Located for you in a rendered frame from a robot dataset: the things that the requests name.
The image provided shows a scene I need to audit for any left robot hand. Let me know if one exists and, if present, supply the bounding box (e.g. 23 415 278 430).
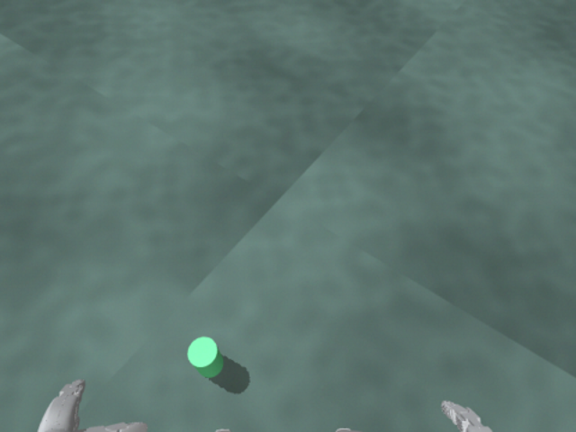
38 379 148 432

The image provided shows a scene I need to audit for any can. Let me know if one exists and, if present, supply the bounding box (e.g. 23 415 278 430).
187 337 223 378

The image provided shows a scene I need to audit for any right robot hand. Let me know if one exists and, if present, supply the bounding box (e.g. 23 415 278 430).
441 400 493 432

